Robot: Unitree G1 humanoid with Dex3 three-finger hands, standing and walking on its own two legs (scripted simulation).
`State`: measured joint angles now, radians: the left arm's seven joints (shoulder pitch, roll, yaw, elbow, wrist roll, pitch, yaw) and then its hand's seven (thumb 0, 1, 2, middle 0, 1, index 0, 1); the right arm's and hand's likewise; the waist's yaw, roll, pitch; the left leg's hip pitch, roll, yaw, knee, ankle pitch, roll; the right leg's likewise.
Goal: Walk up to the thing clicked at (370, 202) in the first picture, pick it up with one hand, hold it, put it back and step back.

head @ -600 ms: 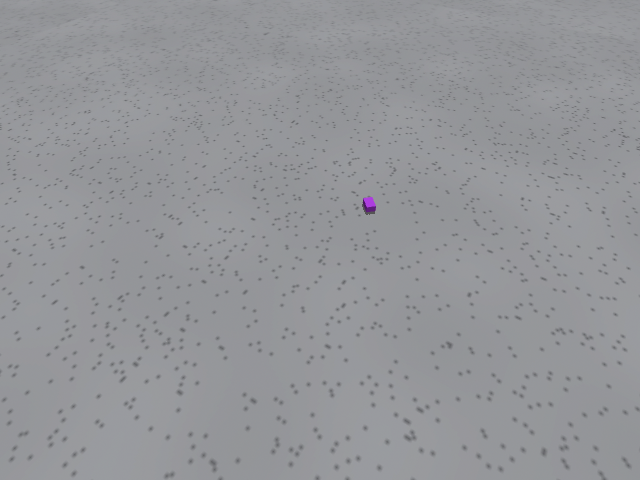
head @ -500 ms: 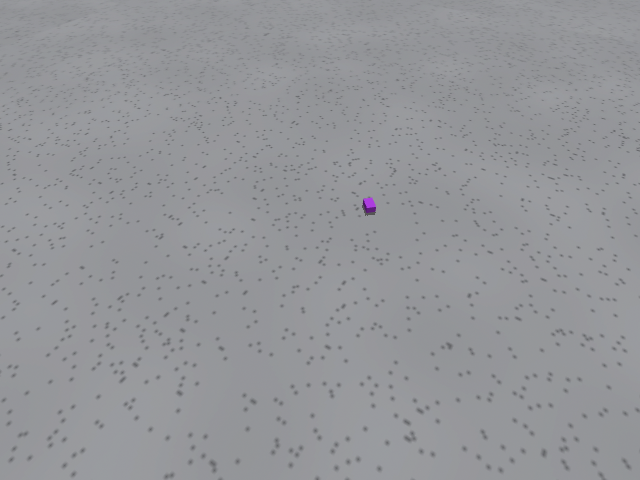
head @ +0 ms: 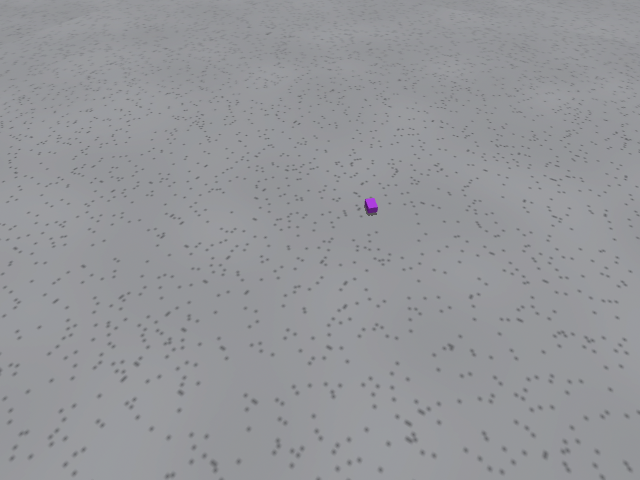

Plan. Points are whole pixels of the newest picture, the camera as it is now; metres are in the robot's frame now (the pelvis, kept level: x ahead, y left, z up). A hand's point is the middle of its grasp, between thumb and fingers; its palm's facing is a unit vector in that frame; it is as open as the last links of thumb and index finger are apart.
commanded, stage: stand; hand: left
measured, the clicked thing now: (371, 205) +1.37 -0.20 -0.77
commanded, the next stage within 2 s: walk up in 0.52 s
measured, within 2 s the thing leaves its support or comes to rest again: neither
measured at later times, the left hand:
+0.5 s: hand out of the picture +0.08 +0.25 -0.16, palm faces -0.02 -0.94 -0.35, open 7.4 cm
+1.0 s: hand (162, 422) +0.23 +0.26 -0.13, palm faces -0.28 -0.81 -0.52, open 7.4 cm
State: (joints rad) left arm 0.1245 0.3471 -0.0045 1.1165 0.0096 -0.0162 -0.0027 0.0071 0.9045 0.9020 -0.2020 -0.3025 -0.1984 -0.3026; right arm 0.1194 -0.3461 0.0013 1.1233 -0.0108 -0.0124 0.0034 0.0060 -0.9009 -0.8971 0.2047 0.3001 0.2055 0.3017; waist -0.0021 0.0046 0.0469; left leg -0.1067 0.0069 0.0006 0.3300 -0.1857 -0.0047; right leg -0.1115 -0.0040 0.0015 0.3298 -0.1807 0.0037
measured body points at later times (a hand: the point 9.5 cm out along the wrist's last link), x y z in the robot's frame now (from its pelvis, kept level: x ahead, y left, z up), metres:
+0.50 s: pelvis +0.00 +0.00 +0.00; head +0.01 +0.00 +0.45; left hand +0.08 +0.30 -0.13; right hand +0.08 -0.30 -0.13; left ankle +0.00 +0.12 -0.75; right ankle +0.00 -0.12 -0.75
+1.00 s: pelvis +0.12 -0.02 -0.03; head +0.11 -0.07 +0.42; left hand +0.25 +0.30 -0.10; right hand +0.14 -0.37 -0.15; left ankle +0.20 +0.10 -0.69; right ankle +0.08 -0.16 -0.75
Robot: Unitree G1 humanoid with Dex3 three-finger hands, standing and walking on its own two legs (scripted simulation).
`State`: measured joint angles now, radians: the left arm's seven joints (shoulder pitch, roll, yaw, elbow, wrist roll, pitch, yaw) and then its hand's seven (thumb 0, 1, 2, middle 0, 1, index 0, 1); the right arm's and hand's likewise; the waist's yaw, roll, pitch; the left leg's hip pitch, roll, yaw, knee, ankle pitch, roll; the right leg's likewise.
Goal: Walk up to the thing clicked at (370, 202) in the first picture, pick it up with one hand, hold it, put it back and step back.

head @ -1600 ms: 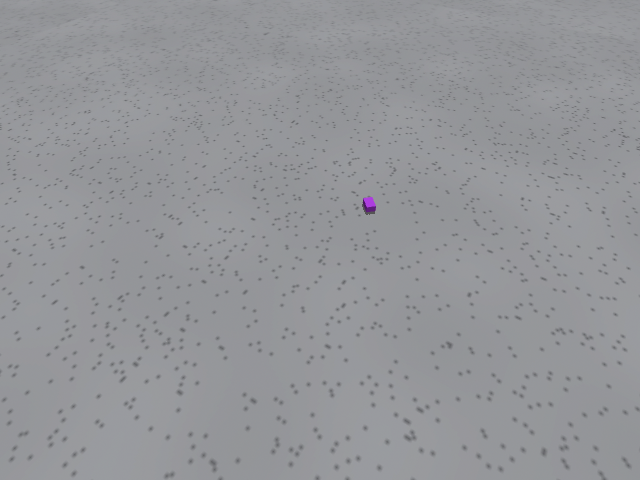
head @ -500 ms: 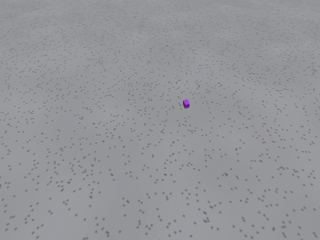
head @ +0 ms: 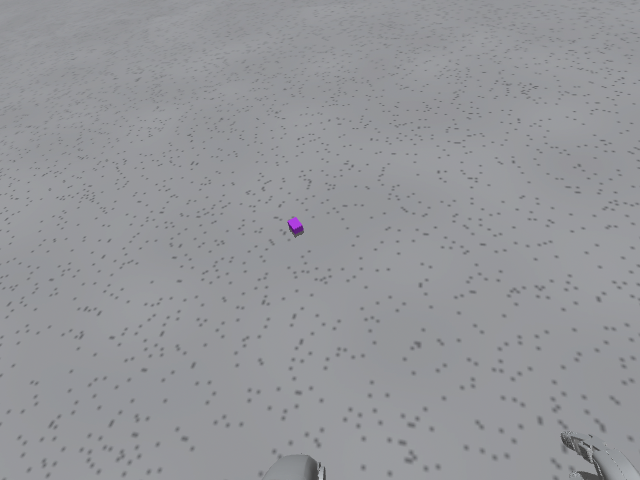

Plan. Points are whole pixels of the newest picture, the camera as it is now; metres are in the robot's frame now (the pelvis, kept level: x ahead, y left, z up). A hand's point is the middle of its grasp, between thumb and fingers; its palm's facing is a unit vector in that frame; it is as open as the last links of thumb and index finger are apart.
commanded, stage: walk up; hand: left
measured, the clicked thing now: (295, 225) +1.23 +0.28 -0.74
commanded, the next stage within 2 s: none
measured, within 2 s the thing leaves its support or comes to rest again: neither
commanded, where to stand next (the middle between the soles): +0.80 +0.50 m, yaw -60 degrees
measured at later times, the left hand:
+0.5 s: hand (138, 299) +0.45 +0.41 -0.11, palm faces -0.36 -0.77 -0.52, open 7.4 cm
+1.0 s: hand (118, 242) +0.63 +0.54 -0.14, palm faces -0.46 -0.65 -0.60, open 7.4 cm
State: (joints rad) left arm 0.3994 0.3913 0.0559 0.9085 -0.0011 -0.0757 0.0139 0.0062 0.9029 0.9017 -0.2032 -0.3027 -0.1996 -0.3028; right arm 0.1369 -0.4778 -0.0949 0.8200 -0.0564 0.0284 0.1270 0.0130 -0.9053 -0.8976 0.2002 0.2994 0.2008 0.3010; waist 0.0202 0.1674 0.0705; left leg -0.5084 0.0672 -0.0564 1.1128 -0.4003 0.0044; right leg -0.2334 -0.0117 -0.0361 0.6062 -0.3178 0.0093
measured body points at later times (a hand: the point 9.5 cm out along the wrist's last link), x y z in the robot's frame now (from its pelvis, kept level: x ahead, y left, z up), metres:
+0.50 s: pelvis +0.24 +0.16 +0.01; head +0.26 +0.14 +0.46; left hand +0.47 +0.45 -0.07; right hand +0.15 -0.16 -0.10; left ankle +0.26 +0.23 -0.72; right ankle +0.26 +0.04 -0.67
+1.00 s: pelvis +0.44 +0.29 -0.04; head +0.46 +0.23 +0.41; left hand +0.66 +0.58 -0.10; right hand +0.39 -0.08 -0.13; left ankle +0.57 +0.42 -0.72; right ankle +0.33 +0.07 -0.72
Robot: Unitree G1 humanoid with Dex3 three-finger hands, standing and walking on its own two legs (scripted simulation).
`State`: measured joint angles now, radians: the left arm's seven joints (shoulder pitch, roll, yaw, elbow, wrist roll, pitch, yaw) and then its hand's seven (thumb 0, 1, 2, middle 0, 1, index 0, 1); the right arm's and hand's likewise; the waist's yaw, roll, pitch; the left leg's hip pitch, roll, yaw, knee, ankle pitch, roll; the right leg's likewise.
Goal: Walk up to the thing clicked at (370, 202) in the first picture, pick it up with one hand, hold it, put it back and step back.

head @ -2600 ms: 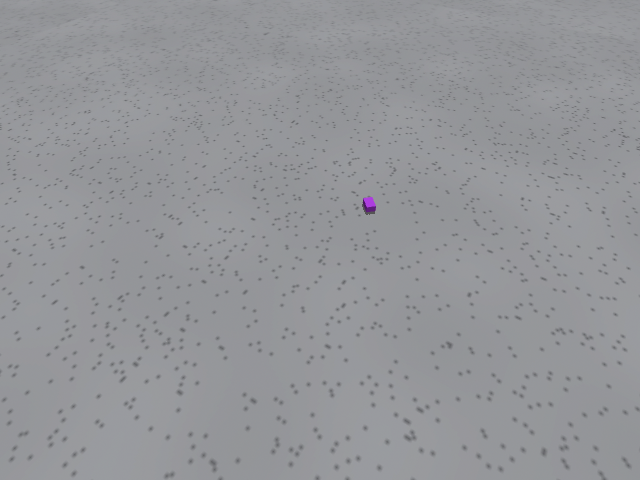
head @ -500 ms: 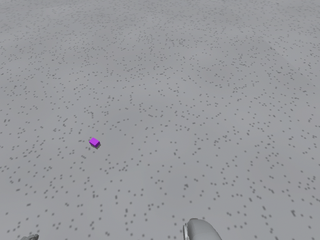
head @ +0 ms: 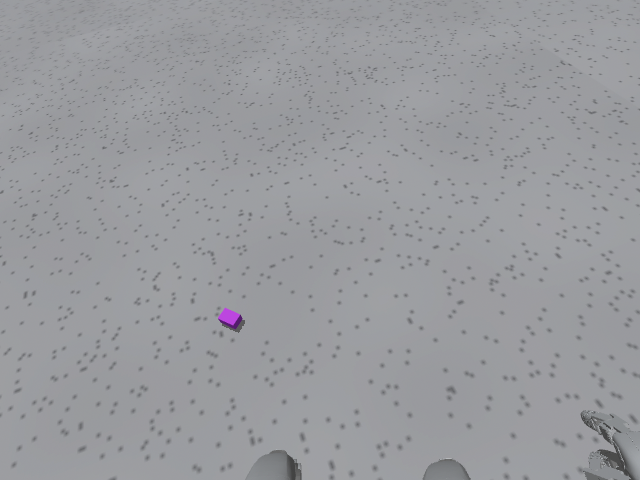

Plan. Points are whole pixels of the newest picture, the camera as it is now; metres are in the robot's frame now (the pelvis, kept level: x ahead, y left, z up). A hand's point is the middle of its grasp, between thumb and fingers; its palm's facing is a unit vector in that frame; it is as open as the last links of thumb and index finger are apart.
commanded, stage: walk up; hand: left
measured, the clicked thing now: (230, 318) +0.67 +0.40 -0.71
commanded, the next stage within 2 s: none
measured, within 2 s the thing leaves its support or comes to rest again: neither
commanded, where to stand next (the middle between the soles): +0.20 +0.36 m, yaw -29 degrees
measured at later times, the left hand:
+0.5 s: hand out of the picture +0.20 +0.50 -0.08, palm faces -0.15 -0.77 -0.62, open 7.4 cm
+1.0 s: hand out of the picture +0.30 +0.66 -0.11, palm faces -0.37 -0.80 -0.48, open 7.4 cm
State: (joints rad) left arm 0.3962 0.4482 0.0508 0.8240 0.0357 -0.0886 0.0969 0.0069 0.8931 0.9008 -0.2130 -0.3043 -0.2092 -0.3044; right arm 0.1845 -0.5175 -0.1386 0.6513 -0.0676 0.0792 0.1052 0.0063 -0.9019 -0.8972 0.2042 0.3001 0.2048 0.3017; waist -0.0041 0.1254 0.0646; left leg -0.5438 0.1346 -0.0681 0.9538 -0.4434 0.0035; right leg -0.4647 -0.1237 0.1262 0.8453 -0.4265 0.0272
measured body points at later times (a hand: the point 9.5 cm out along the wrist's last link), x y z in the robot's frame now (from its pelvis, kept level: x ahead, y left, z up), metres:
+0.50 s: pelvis +0.07 +0.20 +0.01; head +0.09 +0.15 +0.45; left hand +0.21 +0.53 -0.05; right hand +0.10 -0.13 -0.12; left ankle +0.10 +0.36 -0.60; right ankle +0.13 +0.04 -0.69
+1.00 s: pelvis +0.11 +0.43 +0.02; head +0.15 +0.40 +0.47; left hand +0.32 +0.71 -0.08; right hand +0.01 +0.13 -0.11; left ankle +0.13 +0.49 -0.69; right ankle +0.09 +0.32 -0.65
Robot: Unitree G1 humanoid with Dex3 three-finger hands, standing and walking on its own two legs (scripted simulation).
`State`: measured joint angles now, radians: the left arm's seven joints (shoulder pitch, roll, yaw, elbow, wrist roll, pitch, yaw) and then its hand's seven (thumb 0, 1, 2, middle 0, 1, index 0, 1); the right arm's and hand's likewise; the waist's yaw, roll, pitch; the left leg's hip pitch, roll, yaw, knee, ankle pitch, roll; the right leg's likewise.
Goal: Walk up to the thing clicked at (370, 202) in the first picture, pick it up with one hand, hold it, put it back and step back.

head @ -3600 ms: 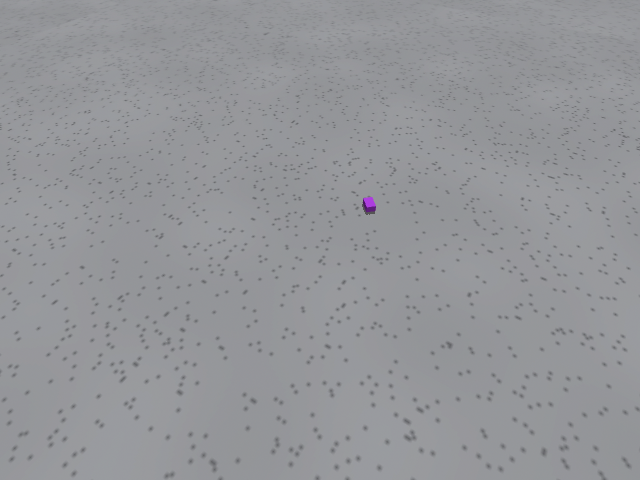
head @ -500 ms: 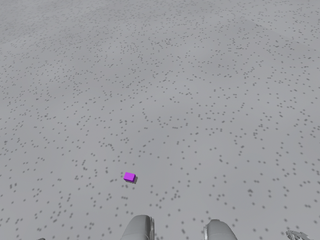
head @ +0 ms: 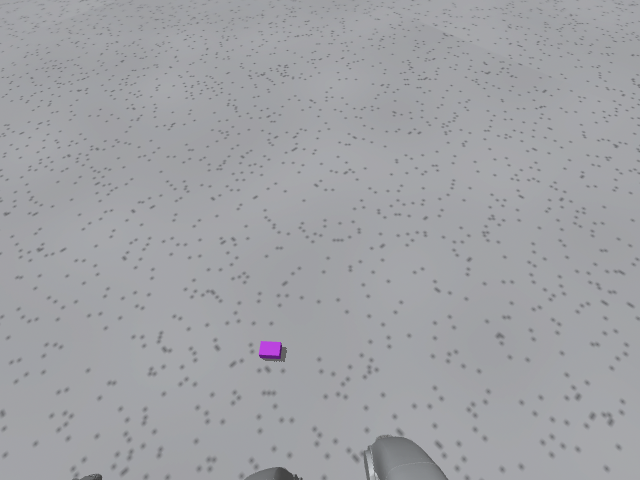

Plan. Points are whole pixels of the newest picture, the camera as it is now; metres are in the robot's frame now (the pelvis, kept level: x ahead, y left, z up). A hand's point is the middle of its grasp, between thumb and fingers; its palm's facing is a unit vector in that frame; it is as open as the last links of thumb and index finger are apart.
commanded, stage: walk up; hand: left
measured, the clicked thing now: (270, 350) +0.54 +0.18 -0.72
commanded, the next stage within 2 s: stand in 1.98 s
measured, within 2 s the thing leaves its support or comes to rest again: neither
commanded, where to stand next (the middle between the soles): +0.10 -0.03 m, yaw -8 degrees
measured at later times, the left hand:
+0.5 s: hand out of the picture +0.12 +0.28 -0.12, palm faces -0.17 -0.88 -0.44, open 7.4 cm
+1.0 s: hand (163, 466) +0.17 +0.23 -0.13, palm faces -0.15 -0.93 -0.35, open 7.4 cm
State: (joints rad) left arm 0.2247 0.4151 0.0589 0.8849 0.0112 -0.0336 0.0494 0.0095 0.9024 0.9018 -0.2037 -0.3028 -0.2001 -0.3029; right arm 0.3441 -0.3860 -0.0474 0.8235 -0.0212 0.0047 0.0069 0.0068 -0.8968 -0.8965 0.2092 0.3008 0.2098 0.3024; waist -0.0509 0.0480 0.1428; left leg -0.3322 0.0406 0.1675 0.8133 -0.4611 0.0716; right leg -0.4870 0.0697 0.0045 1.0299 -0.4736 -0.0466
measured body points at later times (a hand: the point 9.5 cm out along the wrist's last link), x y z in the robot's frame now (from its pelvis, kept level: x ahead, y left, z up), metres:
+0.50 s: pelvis -0.01 +0.02 +0.01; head +0.00 +0.00 +0.46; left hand +0.13 +0.32 -0.09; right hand +0.02 -0.32 -0.11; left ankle +0.06 +0.17 -0.71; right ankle -0.01 -0.13 -0.71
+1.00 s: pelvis +0.03 -0.01 +0.02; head +0.06 -0.02 +0.47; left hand +0.17 +0.28 -0.11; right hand +0.04 -0.33 -0.11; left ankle +0.07 +0.17 -0.71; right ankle +0.00 -0.11 -0.71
